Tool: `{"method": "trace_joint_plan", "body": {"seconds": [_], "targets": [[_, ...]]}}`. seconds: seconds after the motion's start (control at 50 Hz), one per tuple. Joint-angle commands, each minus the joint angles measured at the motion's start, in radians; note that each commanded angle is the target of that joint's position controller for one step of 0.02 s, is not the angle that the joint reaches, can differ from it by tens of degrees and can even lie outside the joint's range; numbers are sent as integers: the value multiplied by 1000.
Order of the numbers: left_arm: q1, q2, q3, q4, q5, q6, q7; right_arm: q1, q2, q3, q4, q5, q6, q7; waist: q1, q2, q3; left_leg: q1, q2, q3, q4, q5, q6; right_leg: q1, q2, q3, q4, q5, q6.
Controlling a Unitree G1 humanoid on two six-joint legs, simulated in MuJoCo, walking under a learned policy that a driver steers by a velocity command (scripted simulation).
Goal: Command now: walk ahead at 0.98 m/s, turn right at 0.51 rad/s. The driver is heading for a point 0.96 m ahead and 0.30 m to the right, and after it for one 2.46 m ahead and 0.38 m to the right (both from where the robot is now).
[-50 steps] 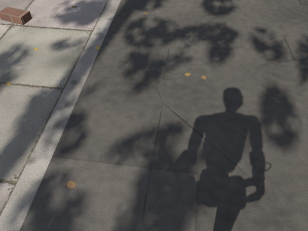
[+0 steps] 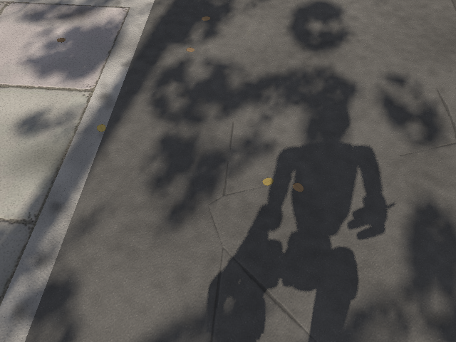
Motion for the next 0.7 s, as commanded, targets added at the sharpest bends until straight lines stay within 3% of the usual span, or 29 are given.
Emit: {"method": "trace_joint_plan", "body": {"seconds": [0.02,0.06,0.1,0.12,0.2,0.26,0.3,0.32,0.34,0.36,0.38,0.4,0.42,0.44,0.46,0.48,0.5,0.52,0.54,0.56,0.6,0.64,0.7], "targets": [[-82,108,19,-117,-2,-7,-12,208,-89,-51,44,1,-23,5,-83,-16,-62,459,384,-624,-490,-396,94,-564,-121,38,258,112,-27],[-74,61,13,-122,24,30,-37,219,-51,-37,85,11,-44,1,-20,17,10,290,330,-410,-536,-262,41,-511,-168,41,209,102,-8],[-148,32,9,-159,28,57,-48,239,-52,-37,119,36,-64,8,0,46,65,250,306,-259,-574,-143,-1,-576,-206,25,173,129,8],[-188,28,9,-172,27,65,-53,241,-49,-36,127,39,-69,9,2,40,76,250,271,-167,-585,-67,-32,-613,-206,6,160,185,12],[-366,32,2,-238,9,61,-64,277,-45,-27,144,31,-86,16,-20,38,119,250,167,86,-597,329,-93,-623,-155,-115,-82,412,2],[-465,33,-6,-274,15,48,-80,327,-90,-24,162,39,-87,-9,-28,27,126,377,188,161,-574,679,-119,-570,-111,-220,-336,487,-30],[-451,66,2,-260,18,42,-85,349,-139,-29,156,41,-74,-35,-10,63,63,502,211,181,-469,1052,-134,-465,-31,-286,-426,489,-53],[-401,88,8,-244,16,43,-83,343,-174,-37,149,40,-60,-51,26,93,18,549,232,180,-379,1209,-137,-397,3,-299,-443,449,-61],[-293,121,21,-216,15,46,-77,312,-209,-47,136,35,-43,-63,91,122,-44,569,257,168,-238,1335,-134,-288,35,-297,-445,381,-73],[-116,164,43,-168,15,50,-67,260,-237,-58,117,26,-24,-68,182,140,-126,535,281,148,-19,1394,-121,-111,57,-271,-436,301,-98],[107,214,73,-100,15,52,-49,192,-252,-67,91,12,-6,-64,279,119,-208,420,289,113,296,1274,-99,115,51,-189,-477,194,-140],[129,239,100,-78,-3,54,-25,160,-215,-67,92,10,2,-39,266,-4,-162,248,139,110,701,490,-83,203,6,-88,-574,121,-182],[31,290,107,-79,-1,63,-18,151,-32,-19,26,-14,-20,-25,114,-208,-74,-138,11,24,1031,-302,-95,272,-102,156,-453,396,-220],[-8,351,119,-119,24,68,-16,188,-34,-4,-97,26,-48,-14,49,-226,-278,-383,-4,-182,1089,-301,-117,463,-259,635,-729,76,-419],[-33,285,114,-138,32,67,-10,135,-95,-2,-96,13,-76,-12,56,-37,-190,-444,54,-236,970,-221,-106,374,-311,778,-946,-191,-373],[-66,222,101,-129,32,61,-5,104,-129,-9,-87,15,-82,-8,9,85,-65,-400,97,-237,850,-147,-110,200,-290,709,-987,-204,-315],[-96,205,93,-125,24,49,-5,89,-121,-5,-85,-4,-71,-11,-37,134,-15,-333,122,-234,779,-143,-126,59,-245,623,-986,-106,-281],[-115,206,89,-139,18,30,2,103,-114,0,-85,-22,-47,-10,-69,145,10,-261,148,-239,706,-144,-149,-62,-207,557,-985,-23,-271],[-129,183,78,-137,12,15,4,98,-105,4,-84,-30,-20,-6,-91,156,36,-209,174,-229,640,-147,-170,-170,-163,486,-995,13,-256],[-135,188,76,-142,8,1,1,68,-96,8,-102,-31,-3,-2,-94,145,48,-163,187,-209,540,-135,-186,-251,-124,426,-1009,50,-244],[-119,210,83,-145,10,-15,-2,-58,-84,19,-158,-17,5,8,-56,101,74,-109,183,-163,334,9,-200,-323,-63,343,-1027,197,-222],[-79,213,89,-134,0,-17,-11,-134,-59,32,-187,3,2,17,-9,44,55,-52,154,-137,130,215,-179,-278,-20,277,-996,358,-172],[0,202,88,-110,-11,-22,-20,-190,-56,35,-203,16,-6,21,66,-17,12,7,107,-102,-48,382,-128,-120,-54,262,-987,549,-123]]}}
